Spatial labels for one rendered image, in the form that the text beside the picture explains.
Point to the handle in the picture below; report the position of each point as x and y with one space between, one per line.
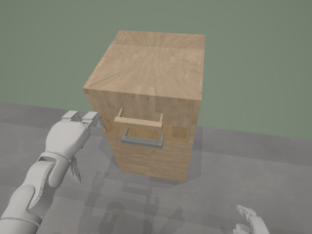
142 141
138 123

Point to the left robot forearm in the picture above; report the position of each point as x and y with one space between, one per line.
34 197

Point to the right robot hand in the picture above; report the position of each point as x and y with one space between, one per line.
256 224

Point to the left robot hand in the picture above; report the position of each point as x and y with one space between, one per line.
67 137

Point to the drawer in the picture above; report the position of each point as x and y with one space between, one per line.
171 133

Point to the cabinet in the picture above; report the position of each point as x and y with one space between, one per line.
152 76

